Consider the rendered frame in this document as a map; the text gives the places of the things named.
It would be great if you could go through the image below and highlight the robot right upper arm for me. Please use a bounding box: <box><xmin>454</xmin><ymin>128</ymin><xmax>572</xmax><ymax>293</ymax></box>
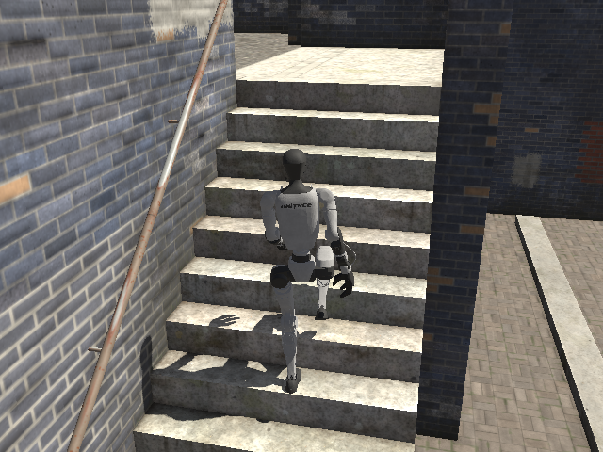
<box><xmin>316</xmin><ymin>188</ymin><xmax>339</xmax><ymax>242</ymax></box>

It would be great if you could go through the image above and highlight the robot left thigh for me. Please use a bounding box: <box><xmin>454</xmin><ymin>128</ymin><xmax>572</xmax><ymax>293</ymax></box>
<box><xmin>270</xmin><ymin>265</ymin><xmax>298</xmax><ymax>332</ymax></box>

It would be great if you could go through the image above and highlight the robot left upper arm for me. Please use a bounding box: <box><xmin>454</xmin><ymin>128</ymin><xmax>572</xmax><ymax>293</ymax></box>
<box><xmin>260</xmin><ymin>190</ymin><xmax>280</xmax><ymax>241</ymax></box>

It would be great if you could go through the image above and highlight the right robot hand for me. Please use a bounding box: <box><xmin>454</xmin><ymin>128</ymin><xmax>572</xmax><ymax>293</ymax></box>
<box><xmin>333</xmin><ymin>271</ymin><xmax>354</xmax><ymax>298</ymax></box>

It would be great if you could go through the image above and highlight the right robot forearm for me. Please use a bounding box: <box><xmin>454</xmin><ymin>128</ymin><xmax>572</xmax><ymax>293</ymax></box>
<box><xmin>331</xmin><ymin>227</ymin><xmax>351</xmax><ymax>274</ymax></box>

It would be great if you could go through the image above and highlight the left robot forearm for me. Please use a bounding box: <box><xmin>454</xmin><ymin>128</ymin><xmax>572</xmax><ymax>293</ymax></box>
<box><xmin>265</xmin><ymin>231</ymin><xmax>285</xmax><ymax>247</ymax></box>

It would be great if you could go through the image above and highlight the right robot shin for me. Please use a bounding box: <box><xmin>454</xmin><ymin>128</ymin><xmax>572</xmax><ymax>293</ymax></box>
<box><xmin>317</xmin><ymin>278</ymin><xmax>330</xmax><ymax>309</ymax></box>

